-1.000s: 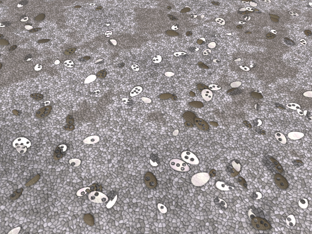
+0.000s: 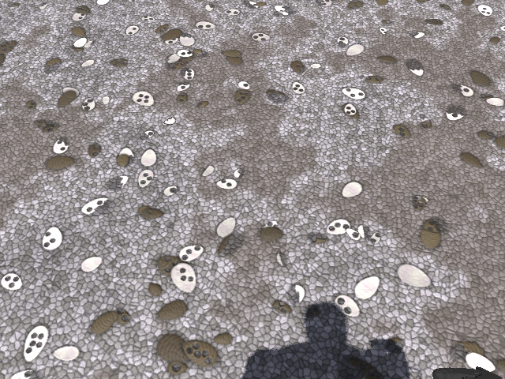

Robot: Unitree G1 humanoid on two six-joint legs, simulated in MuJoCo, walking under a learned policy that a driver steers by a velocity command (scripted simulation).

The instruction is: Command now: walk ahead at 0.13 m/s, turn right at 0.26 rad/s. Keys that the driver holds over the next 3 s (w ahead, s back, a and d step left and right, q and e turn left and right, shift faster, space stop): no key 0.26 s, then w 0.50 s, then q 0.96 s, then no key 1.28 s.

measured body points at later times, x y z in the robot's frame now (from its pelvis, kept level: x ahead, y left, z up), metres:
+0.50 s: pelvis +0.10 +0.00 +0.00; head +0.09 +0.01 +0.45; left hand +0.20 +0.26 -0.12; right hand +0.18 -0.28 -0.11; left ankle +0.10 +0.10 -0.73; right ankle +0.06 -0.14 -0.73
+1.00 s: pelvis +0.29 -0.06 +0.00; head +0.34 -0.07 +0.45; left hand +0.51 +0.19 -0.07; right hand +0.32 -0.34 -0.14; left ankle +0.15 +0.08 -0.64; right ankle +0.40 -0.16 -0.73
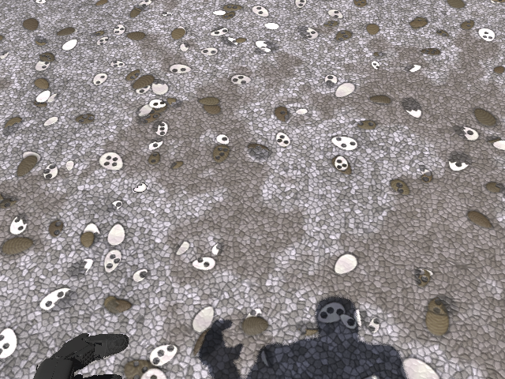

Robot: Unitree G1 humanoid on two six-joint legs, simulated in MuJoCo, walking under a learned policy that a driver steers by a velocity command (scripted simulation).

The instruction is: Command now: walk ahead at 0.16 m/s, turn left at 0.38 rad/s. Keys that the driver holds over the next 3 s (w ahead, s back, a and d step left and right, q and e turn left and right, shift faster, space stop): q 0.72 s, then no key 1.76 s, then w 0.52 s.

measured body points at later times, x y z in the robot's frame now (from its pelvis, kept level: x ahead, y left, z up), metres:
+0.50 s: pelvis +0.05 +0.04 +0.01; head +0.08 +0.08 +0.46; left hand +0.13 +0.35 -0.11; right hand +0.27 -0.20 -0.06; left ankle +0.05 +0.13 -0.73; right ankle +0.09 -0.11 -0.65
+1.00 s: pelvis +0.08 +0.01 +0.02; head +0.12 +0.00 +0.46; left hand +0.06 +0.31 -0.08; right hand +0.36 -0.16 -0.08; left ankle -0.01 +0.12 -0.66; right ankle +0.14 -0.09 -0.73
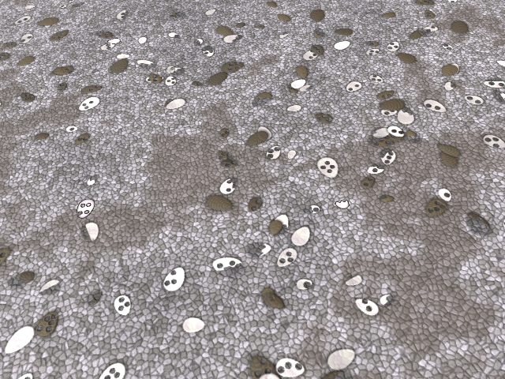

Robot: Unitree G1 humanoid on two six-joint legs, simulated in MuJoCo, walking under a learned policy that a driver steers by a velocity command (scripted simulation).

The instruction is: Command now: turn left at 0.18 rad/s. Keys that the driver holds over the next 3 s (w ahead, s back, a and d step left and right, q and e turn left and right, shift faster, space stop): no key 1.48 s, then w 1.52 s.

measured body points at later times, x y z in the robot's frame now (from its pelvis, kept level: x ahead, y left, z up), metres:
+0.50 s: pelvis +0.00 +0.03 -0.01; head +0.01 +0.04 +0.44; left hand +0.09 +0.31 -0.13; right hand +0.13 -0.21 -0.11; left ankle -0.02 +0.15 -0.74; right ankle +0.00 -0.12 -0.74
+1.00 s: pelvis +0.00 +0.03 +0.00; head +0.01 +0.03 +0.44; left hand +0.05 +0.30 -0.15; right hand +0.08 -0.22 -0.14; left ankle -0.02 +0.15 -0.74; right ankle +0.00 -0.12 -0.74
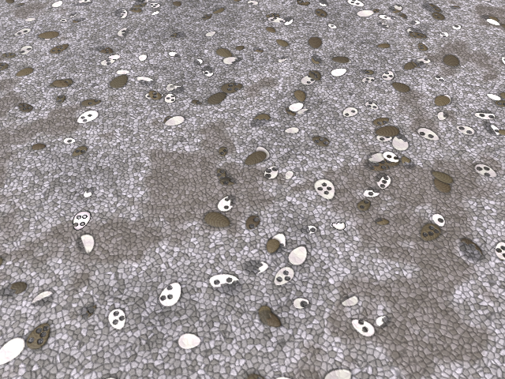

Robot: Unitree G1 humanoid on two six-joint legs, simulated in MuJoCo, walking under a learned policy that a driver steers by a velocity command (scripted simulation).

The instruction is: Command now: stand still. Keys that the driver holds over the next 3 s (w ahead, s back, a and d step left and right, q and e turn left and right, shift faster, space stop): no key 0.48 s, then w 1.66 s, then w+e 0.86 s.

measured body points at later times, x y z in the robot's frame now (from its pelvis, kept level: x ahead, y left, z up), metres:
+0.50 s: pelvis +0.00 -0.01 +0.00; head +0.01 -0.01 +0.45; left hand +0.01 +0.25 -0.15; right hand +0.02 -0.25 -0.15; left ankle -0.02 +0.12 -0.74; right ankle +0.00 -0.15 -0.74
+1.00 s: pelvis +0.13 -0.04 +0.01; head +0.15 -0.05 +0.46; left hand +0.02 +0.19 -0.13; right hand +0.31 -0.28 -0.12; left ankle +0.27 +0.12 -0.68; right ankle +0.01 -0.13 -0.74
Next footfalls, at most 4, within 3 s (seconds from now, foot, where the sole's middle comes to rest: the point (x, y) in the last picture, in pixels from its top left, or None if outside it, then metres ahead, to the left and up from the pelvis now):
1.16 left None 0.42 0.10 -0.77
1.70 right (318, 306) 0.73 -0.14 -0.77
2.26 left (239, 220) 1.04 0.10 -0.77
2.80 right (323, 170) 1.28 -0.20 -0.77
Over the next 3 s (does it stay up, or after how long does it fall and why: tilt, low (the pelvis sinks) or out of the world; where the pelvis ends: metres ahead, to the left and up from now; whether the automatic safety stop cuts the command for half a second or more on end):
stays up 1.24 -0.12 0.00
